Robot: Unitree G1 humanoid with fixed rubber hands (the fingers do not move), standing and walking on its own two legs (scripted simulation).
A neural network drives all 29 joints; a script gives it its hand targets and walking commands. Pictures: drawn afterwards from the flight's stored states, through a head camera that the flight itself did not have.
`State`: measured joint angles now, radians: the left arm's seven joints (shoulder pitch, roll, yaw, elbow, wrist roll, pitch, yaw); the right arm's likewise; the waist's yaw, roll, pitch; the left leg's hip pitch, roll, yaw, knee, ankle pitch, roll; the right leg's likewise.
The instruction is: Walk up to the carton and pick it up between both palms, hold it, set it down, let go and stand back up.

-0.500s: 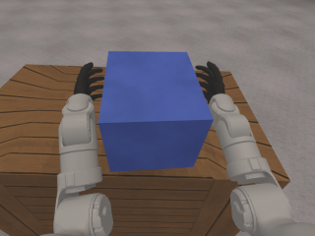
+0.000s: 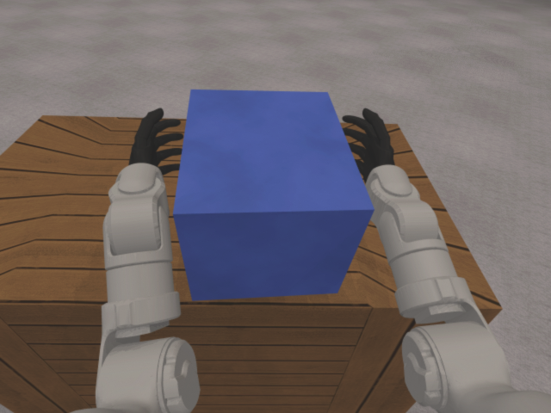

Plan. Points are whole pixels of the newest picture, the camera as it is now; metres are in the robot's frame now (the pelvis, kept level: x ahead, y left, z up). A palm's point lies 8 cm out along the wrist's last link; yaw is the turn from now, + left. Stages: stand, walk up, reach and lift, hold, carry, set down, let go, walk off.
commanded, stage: hold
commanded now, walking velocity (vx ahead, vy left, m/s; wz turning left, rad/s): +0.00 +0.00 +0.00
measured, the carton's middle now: (263, 190) +0.39 +0.00 +0.14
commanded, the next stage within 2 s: none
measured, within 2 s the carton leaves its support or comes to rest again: neither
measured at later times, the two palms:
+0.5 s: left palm (146, 167) +0.36 +0.16 +0.22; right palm (377, 166) +0.36 -0.15 +0.20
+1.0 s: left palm (142, 169) +0.36 +0.16 +0.22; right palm (374, 167) +0.36 -0.15 +0.20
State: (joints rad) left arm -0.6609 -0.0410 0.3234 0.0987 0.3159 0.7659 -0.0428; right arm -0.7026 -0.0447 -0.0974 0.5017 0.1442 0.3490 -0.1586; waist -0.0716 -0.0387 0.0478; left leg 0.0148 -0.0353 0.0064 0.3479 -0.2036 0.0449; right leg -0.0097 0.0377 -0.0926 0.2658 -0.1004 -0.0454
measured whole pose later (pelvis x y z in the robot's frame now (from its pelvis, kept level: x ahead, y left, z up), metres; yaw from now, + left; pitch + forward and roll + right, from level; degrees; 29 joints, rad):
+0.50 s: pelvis +0.00 -0.01 +0.00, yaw +0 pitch -11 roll -1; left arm -0.68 -0.04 0.34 0.10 0.34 0.79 -0.06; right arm -0.72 -0.04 -0.08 0.54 0.13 0.33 -0.16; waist -0.07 -0.05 0.06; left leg 0.05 -0.03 0.00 0.35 -0.21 0.04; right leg 0.02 0.04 -0.10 0.27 -0.11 -0.05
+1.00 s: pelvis +0.00 +0.00 +0.00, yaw +0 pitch -11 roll -1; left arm -0.65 -0.05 0.32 0.05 0.35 0.80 -0.06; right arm -0.70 -0.05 -0.07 0.52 0.15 0.32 -0.16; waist -0.08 -0.05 0.07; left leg 0.06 -0.03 0.00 0.36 -0.22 0.04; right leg 0.04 0.04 -0.10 0.26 -0.11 -0.05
